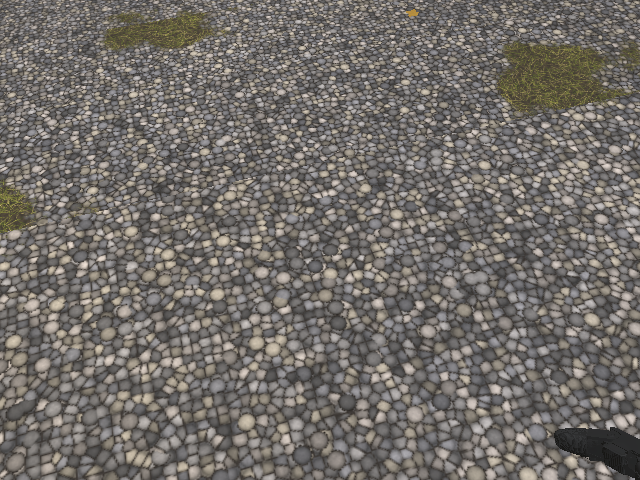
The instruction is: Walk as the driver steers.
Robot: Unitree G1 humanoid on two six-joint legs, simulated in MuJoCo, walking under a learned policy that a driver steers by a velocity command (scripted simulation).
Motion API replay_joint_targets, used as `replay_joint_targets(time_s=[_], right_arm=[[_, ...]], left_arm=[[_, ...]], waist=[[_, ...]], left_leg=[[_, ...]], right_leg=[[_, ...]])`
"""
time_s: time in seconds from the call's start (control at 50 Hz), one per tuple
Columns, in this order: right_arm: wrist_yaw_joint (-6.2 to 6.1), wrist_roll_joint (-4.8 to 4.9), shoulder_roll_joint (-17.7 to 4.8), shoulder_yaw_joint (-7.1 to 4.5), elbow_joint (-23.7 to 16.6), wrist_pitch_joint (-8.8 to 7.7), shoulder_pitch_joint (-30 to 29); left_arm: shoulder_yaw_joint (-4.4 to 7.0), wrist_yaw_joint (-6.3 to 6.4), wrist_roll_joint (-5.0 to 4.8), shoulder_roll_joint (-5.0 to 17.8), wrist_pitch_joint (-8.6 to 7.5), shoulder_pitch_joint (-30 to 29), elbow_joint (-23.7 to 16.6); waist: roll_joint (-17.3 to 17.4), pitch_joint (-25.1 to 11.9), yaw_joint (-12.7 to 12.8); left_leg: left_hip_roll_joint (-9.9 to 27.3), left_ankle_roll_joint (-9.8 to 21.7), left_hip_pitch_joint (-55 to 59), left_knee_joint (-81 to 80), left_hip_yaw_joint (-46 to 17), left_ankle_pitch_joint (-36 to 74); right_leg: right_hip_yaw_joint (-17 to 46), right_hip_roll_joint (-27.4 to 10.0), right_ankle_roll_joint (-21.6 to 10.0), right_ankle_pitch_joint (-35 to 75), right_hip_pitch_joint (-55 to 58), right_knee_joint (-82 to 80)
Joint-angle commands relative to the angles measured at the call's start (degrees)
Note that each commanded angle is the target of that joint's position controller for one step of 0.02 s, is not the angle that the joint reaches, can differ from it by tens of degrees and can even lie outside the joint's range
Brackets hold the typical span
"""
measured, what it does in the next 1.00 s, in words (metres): walks ahead: right foot, then left foot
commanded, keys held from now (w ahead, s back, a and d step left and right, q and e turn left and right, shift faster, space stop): w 0.50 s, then w+q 0.50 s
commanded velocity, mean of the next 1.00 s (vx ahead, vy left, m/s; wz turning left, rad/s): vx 0.49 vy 0.00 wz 0.14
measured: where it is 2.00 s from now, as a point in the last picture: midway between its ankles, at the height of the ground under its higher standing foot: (285, 245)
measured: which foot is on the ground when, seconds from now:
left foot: down 0.00-0.46, up 0.48-0.98, down 1.00-1.00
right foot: up 0.00-0.42, down 0.44-1.00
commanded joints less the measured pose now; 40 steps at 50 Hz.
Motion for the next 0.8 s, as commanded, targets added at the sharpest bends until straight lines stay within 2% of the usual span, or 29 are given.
replay_joint_targets(time_s=[0.02, 0.04, 0.06, 0.08, 0.1, 0.14, 0.2, 0.26, 0.32, 0.38, 0.4, 0.42, 0.44, 0.46, 0.48, 0.5, 0.52, 0.54, 0.56, 0.58, 0.62, 0.64, 0.7, 0.76, 0.8], right_arm=[[-0.90, 0.81, -8.13, -2.62, 2.25, 0.33, 18.04], [-1.25, 0.22, -7.37, -2.22, 1.81, 0.69, 14.73], [-1.26, -0.30, -6.31, -1.85, 1.76, 0.88, 12.64], [-1.34, -0.97, -5.42, -1.40, 1.69, 0.71, 11.66], [-1.33, -0.88, -5.18, -1.33, 1.92, 0.55, 11.36], [-1.43, 0.00, -5.73, -1.40, 2.82, 0.09, 11.65], [-1.92, 0.42, -7.88, -1.84, 3.67, 0.24, 12.55], [-2.20, 0.92, -9.01, -1.94, 4.47, 0.79, 14.90], [-2.23, 1.46, -10.24, -2.09, 6.13, 1.43, 18.91], [-2.52, 1.52, -11.16, -2.38, 7.30, 2.59, 20.25], [-2.66, 1.45, -11.70, -2.51, 7.40, 2.96, 19.92], [-2.80, 1.42, -11.92, -2.47, 7.32, 3.34, 18.97], [-2.97, 0.96, -10.39, -1.80, 7.08, 3.58, 19.17], [-3.15, -0.90, -6.75, -0.24, 5.41, 3.47, 20.11], [-2.61, 0.10, -0.93, 1.42, 4.98, 2.28, 27.62], [-2.19, 1.30, -7.80, 0.00, 5.58, 1.38, 22.97], [-1.92, 2.48, -9.77, -0.65, 3.96, 0.88, 17.48], [-2.14, 2.21, -8.89, -0.47, 3.69, 0.85, 14.90], [-2.21, 1.42, -8.35, -0.70, 3.64, 1.22, 13.93], [-2.16, 1.48, -7.65, -0.82, 4.05, 1.94, 15.35], [-2.35, 1.63, -5.60, -0.61, 4.87, 3.41, 17.02], [-2.47, 1.58, -5.13, -0.59, 4.58, 3.92, 16.23], [-2.56, 1.15, -4.77, -0.74, 3.29, 4.28, 12.32], [-1.65, 0.89, -3.96, -0.47, 2.22, 3.75, 8.30], [-1.01, 0.72, -2.96, 0.03, 0.65, 3.58, 4.06]], left_arm=[[1.41, -0.54, -1.85, 8.66, -2.97, -2.65, -6.04], [1.07, -0.60, -1.24, 8.12, -3.45, -6.75, -6.87], [1.26, -0.69, -0.17, 7.61, -3.71, -9.08, -7.33], [1.41, -0.88, 0.15, 6.91, -3.50, -8.53, -7.19], [1.20, -1.04, 0.05, 5.62, -3.17, -7.43, -6.82], [0.65, -1.10, 0.25, 3.59, -2.50, -7.66, -6.97], [-0.11, -1.22, 1.04, 2.62, -2.65, -13.94, -9.26], [-0.77, -2.09, 0.62, 1.65, -3.40, -20.68, -10.71], [-0.62, -2.94, -0.04, 2.61, -3.71, -25.38, -12.33], [0.00, -3.64, 0.04, 4.40, -3.84, -26.76, -13.45], [0.42, -3.70, 0.13, 5.30, -3.86, -24.92, -13.15], [1.27, -3.58, 0.34, 6.66, -3.85, -19.89, -11.86], [2.66, -3.12, 0.48, 9.29, -3.70, -11.20, -9.37], [3.82, -2.42, 1.00, 13.93, -3.30, -0.83, -7.83], [4.12, -2.97, 1.07, 16.83, -3.24, -0.30, -6.98], [2.63, -3.08, 0.48, 10.57, -3.25, -1.29, -7.71], [1.91, -2.85, 0.58, 8.69, -3.33, -5.32, -8.09], [1.57, -2.81, 0.98, 7.91, -3.40, -8.87, -8.40], [1.22, -2.91, 1.31, 6.41, -3.59, -11.35, -8.36], [1.01, -2.87, 1.79, 5.60, -4.04, -12.58, -8.18], [1.16, -2.87, 1.59, 5.21, -5.06, -13.17, -7.07], [1.38, -2.74, 1.66, 5.72, -5.40, -13.19, -6.46], [1.80, -2.05, 2.09, 6.69, -5.57, -12.18, -4.71], [1.87, -1.52, 1.83, 7.46, -5.28, -12.39, -3.86], [2.09, -1.18, 1.56, 8.30, -4.95, -10.62, -2.74]], waist=[[10.64, -11.23, -10.16], [4.98, -6.68, -8.69], [3.30, -3.23, -7.15], [4.45, -2.66, -5.33], [5.68, -2.64, -4.38], [6.02, -1.23, -3.42], [4.84, 0.99, -4.46], [4.33, 1.84, -6.92], [4.42, 2.37, -8.58], [4.74, 2.28, -7.63], [5.28, 1.05, -6.24], [5.37, -2.00, -3.02], [4.54, -7.78, 0.92], [-3.45, -17.15, 3.95], [-18.30, -23.49, -0.79], [-10.45, -19.62, 1.67], [-7.04, -11.52, 1.42], [-2.20, -7.56, -0.22], [-1.59, -4.51, -1.73], [-3.23, -4.07, -3.49], [-3.40, -3.03, -4.76], [-3.02, -1.79, -4.99], [-1.66, 0.46, -4.30], [-1.55, 1.56, -3.06], [-0.83, 2.90, -1.19]], left_leg=[[22.50, 12.78, 43.36, -15.12, -36.58, -13.42], [20.07, 11.36, 35.00, -16.04, -29.55, -7.51], [17.87, 10.84, 28.35, -17.48, -25.16, -1.67], [16.20, 10.50, 24.47, -19.02, -22.08, 1.68], [15.45, 10.79, 22.32, -20.49, -20.38, 3.39], [15.29, 11.68, 18.93, -22.95, -16.96, 6.55], [14.10, 11.25, 16.99, -24.98, -11.91, 10.31], [11.56, 8.84, 15.96, -24.86, -7.15, 10.94], [13.95, 8.09, 20.48, -23.62, -8.02, 9.60], [16.73, 6.57, 27.21, -19.71, -8.87, 13.81], [16.77, 5.89, 28.59, -16.77, -8.52, 19.61], [15.31, 4.76, 28.52, -10.22, -6.80, 28.22], [12.39, 3.08, 24.60, 0.79, -4.57, 30.71], [8.57, 0.82, 12.88, 20.19, -1.84, 13.09], [-1.03, -1.73, -7.41, 36.95, -4.83, -24.30], [2.26, -1.16, -13.80, 42.07, -10.04, -24.93], [4.69, -0.52, -16.44, 42.06, -9.03, -19.63], [7.27, -0.82, -14.48, 39.76, -7.91, -14.65], [8.84, -1.30, -12.69, 36.69, -7.87, -11.59], [10.11, -1.66, -9.26, 35.41, -8.54, -9.33], [10.25, -2.62, -7.07, 33.73, -8.69, -7.39], [10.23, -3.09, -8.16, 32.53, -9.15, -5.77], [9.63, -4.12, -12.73, 25.59, -10.66, 2.19], [8.80, -3.99, -11.20, 15.15, -8.00, 11.39], [8.43, -3.53, -10.68, 10.07, -5.50, 14.01]], right_leg=[[0.96, -1.28, 0.42, 1.36, -39.32, 30.32], [-1.56, -4.30, 0.14, 6.08, -37.52, 27.83], [-3.08, -6.01, 0.28, 8.81, -36.02, 24.31], [-3.15, -7.51, 0.22, 10.62, -33.10, 22.27], [-3.59, -7.96, 0.43, 11.26, -31.31, 20.49], [-4.89, -8.83, 1.37, 11.60, -31.31, 16.17], [-6.54, -9.32, 2.74, 20.03, -32.84, 5.29], [-8.73, -7.09, 2.55, 31.12, -28.35, -7.68], [-8.60, -5.87, 1.83, 34.02, -27.47, -13.42], [-8.46, -4.90, -0.28, 28.49, -27.37, -16.75], [-9.26, -3.93, -1.14, 26.26, -24.36, -17.46], [-10.94, -2.26, -2.46, 25.63, -17.12, -19.02], [-11.10, -2.24, -4.31, 26.18, -4.36, -18.73], [2.41, -14.11, -8.21, 28.04, 12.82, -16.64], [30.02, -24.38, -16.95, 13.62, 27.17, -25.09], [30.66, -22.62, -14.78, 6.85, 24.78, -28.60], [21.31, -21.24, -12.56, 9.85, 17.49, -29.40], [15.02, -19.21, -11.50, 16.58, 9.90, -30.61], [10.12, -17.31, -11.01, 21.27, 4.22, -32.45], [6.85, -16.28, -10.53, 23.48, 0.55, -34.30], [1.81, -15.61, -10.84, 26.29, -3.23, -37.46], [-0.42, -15.68, -10.88, 27.55, -4.23, -38.69], [-6.22, -15.35, -10.33, 31.21, -2.84, -40.26], [-12.64, -13.59, -8.37, 32.73, -1.99, -40.87], [-15.00, -14.15, -7.84, 32.88, -0.42, -41.13]])
Keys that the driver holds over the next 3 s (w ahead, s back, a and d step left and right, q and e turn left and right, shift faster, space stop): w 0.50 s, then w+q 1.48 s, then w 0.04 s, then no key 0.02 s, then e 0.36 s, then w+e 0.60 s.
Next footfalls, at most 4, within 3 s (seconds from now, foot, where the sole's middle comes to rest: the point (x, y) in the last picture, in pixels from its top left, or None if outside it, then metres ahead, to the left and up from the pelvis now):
0.44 right None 0.43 -0.14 -0.76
1.00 left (309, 361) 0.70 0.12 -0.76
1.46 right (354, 248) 1.03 0.03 -0.76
1.98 left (202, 226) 1.07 0.44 -0.76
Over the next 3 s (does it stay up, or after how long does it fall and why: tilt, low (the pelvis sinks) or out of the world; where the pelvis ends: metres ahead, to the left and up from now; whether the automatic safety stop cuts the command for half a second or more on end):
stays up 1.46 0.53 -0.18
